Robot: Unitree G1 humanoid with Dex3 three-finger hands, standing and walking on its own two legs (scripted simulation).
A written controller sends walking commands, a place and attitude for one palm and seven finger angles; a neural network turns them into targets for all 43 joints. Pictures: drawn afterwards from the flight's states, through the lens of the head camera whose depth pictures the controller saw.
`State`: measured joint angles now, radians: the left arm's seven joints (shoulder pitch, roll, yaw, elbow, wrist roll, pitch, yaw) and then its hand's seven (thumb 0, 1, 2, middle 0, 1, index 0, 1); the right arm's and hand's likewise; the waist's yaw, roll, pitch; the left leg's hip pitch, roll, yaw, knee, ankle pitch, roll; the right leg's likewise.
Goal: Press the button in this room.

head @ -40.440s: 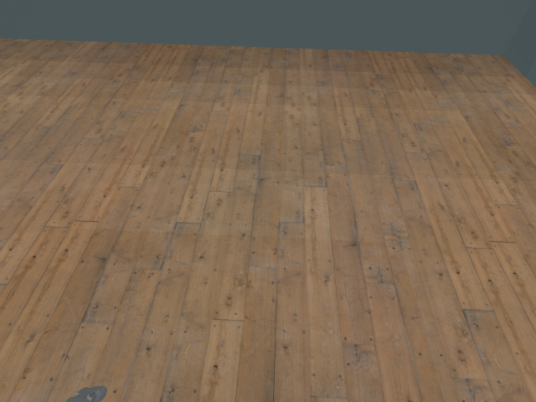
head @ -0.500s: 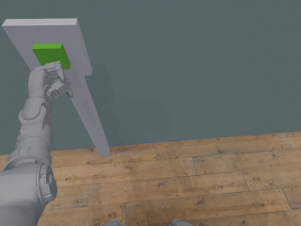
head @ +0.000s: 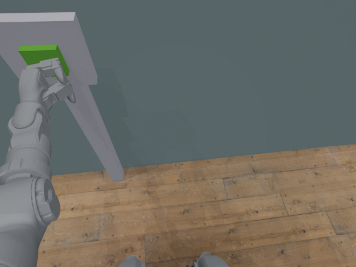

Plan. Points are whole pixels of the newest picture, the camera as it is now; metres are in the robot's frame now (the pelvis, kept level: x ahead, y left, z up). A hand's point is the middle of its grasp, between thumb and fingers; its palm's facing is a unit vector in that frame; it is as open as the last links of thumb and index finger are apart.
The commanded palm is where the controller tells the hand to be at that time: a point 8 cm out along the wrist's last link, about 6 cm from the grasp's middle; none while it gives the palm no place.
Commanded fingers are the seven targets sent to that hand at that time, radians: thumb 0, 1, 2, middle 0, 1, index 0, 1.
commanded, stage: press the button with the knuckle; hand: left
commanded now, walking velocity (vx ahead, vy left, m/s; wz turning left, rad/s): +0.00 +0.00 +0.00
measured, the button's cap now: (46, 59) +0.54 +0.26 +0.13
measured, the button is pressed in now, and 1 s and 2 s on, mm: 3 0 0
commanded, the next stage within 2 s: hold the button down briefly in 0.30 s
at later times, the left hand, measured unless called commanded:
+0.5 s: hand (66, 82) +0.50 +0.22 +0.11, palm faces +0.08 -1.00 -0.02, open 3.0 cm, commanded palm +0.49 +0.26 +0.10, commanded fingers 0.00 0.90 0.90 -1.30 -1.50 -1.30 -1.50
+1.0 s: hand (65, 88) +0.48 +0.22 +0.11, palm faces +0.08 -1.00 +0.00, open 3.1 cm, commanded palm +0.45 +0.26 +0.10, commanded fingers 0.00 0.90 0.90 -1.30 -1.50 -1.30 -1.50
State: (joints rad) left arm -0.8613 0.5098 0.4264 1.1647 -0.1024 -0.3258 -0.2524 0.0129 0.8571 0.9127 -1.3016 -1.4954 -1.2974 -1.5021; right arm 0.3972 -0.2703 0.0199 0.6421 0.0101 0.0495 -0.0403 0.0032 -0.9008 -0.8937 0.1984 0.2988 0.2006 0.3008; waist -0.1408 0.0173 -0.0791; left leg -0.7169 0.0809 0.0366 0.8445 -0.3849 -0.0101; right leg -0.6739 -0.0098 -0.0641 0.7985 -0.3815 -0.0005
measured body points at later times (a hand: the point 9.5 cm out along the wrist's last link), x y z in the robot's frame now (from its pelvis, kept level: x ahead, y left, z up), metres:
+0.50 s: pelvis -0.02 +0.00 -0.01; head +0.09 +0.02 +0.43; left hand +0.49 +0.27 +0.11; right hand -0.03 -0.27 -0.12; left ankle +0.01 +0.12 -0.70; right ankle +0.00 -0.12 -0.70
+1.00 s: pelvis -0.02 +0.00 -0.01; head +0.07 +0.02 +0.43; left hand +0.47 +0.27 +0.11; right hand -0.03 -0.26 -0.12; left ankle +0.01 +0.12 -0.70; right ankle +0.00 -0.12 -0.70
